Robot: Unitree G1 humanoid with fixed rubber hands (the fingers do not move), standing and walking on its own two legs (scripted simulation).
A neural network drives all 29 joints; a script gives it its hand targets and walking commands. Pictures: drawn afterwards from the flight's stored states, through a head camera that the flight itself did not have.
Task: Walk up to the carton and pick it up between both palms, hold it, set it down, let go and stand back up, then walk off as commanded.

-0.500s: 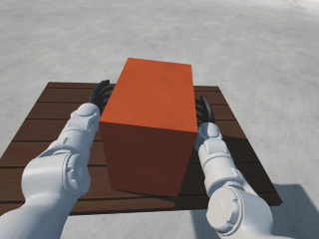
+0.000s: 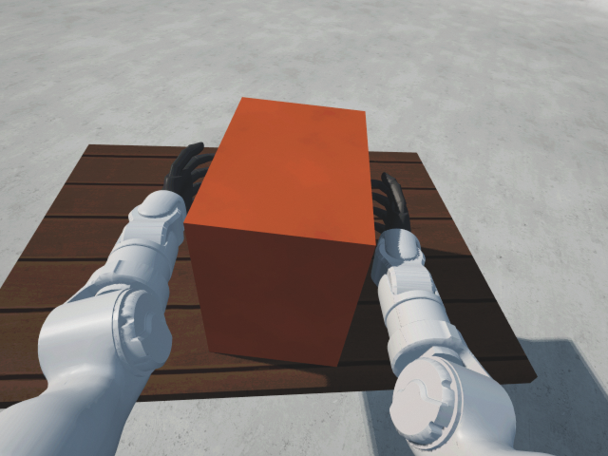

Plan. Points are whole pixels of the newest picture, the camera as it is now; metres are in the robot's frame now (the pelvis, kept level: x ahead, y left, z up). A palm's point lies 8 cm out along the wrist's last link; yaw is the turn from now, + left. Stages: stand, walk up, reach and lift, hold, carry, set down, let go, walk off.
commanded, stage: set down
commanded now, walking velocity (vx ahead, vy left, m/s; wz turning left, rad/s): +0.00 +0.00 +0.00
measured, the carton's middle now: (288, 229) +0.46 +0.03 +0.07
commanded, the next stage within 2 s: none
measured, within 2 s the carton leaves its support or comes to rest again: neither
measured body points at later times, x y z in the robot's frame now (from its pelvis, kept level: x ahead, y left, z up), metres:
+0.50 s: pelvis +0.00 +0.03 -0.01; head +0.06 +0.06 +0.44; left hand +0.47 +0.21 +0.08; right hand +0.44 -0.12 +0.09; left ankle +0.01 +0.12 -0.74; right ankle -0.04 -0.12 -0.74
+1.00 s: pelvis -0.03 +0.04 -0.01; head -0.03 +0.08 +0.44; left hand +0.40 +0.25 +0.08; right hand +0.38 -0.12 +0.09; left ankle +0.01 +0.12 -0.74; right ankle -0.05 -0.12 -0.74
